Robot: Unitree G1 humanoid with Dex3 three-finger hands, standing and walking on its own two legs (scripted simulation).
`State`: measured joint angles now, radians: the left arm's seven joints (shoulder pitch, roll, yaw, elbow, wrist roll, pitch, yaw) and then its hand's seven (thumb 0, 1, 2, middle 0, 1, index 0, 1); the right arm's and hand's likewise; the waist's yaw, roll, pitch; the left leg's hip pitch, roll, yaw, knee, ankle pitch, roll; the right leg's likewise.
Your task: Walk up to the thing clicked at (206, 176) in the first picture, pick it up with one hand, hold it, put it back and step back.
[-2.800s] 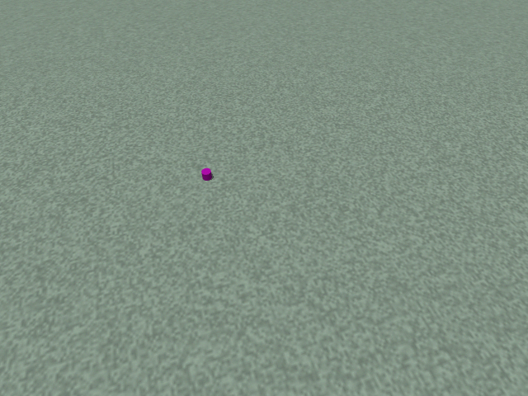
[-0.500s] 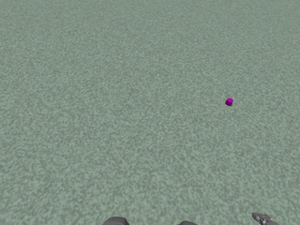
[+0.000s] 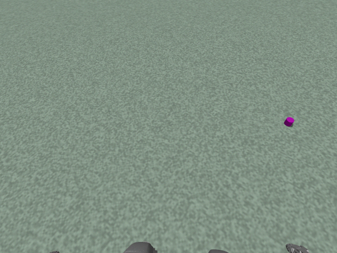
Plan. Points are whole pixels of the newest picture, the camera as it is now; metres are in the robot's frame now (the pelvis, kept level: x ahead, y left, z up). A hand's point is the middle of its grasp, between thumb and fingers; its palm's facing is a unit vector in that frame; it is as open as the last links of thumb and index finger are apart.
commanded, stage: walk up
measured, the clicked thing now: (289, 121) +1.04 -0.84 -0.74
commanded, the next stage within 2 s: stand in 0.72 s
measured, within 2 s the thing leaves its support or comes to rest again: neither
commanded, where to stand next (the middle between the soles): +0.08 -0.01 m, yaw -1 degrees
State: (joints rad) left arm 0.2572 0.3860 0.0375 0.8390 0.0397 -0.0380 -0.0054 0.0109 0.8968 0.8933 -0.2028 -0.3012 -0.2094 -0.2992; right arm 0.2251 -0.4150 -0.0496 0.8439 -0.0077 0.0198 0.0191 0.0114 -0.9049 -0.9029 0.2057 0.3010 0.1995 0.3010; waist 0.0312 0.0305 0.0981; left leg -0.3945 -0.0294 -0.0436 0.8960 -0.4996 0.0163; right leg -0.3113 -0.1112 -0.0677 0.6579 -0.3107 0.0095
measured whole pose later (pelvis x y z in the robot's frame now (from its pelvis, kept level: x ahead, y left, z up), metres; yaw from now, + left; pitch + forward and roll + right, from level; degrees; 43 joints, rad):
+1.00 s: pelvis +0.02 +0.00 +0.02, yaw +2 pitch -2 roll +0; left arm 0.08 0.37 0.00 1.15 0.00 -0.02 -0.01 0.01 0.90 0.89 -0.20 -0.30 -0.21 -0.30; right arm 0.07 -0.34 0.00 1.15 -0.01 0.00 0.02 0.01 -0.91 -0.90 0.21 0.30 0.20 0.30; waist 0.00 -0.01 0.07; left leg -0.14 0.01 -0.04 0.35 -0.18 -0.02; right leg -0.14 -0.04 -0.03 0.34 -0.17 0.03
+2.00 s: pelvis +0.03 +0.00 +0.02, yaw +1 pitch -1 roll +0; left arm 0.11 0.36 0.00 1.14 0.01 -0.01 -0.01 0.01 0.90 0.89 -0.20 -0.30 -0.21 -0.30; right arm 0.10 -0.35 0.00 1.15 -0.01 0.00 0.01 0.01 -0.91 -0.90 0.20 0.30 0.20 0.30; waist 0.00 0.00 0.05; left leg -0.11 0.03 -0.03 0.32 -0.18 -0.04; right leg -0.12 -0.02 -0.03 0.32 -0.18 0.01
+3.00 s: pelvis +0.04 -0.01 +0.02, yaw +1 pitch -1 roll +0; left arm 0.11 0.35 0.00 1.13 0.01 -0.01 -0.01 0.01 0.90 0.89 -0.20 -0.30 -0.21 -0.30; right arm 0.11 -0.35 0.00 1.13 -0.01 0.00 0.01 0.01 -0.91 -0.90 0.20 0.30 0.20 0.30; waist 0.00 0.00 0.05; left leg -0.09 0.04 -0.02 0.31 -0.19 -0.04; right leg -0.11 -0.02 -0.02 0.33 -0.19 0.01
